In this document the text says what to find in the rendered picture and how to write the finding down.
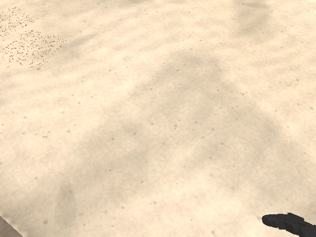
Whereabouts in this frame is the robot right hand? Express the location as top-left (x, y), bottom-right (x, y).
top-left (262, 212), bottom-right (316, 237)

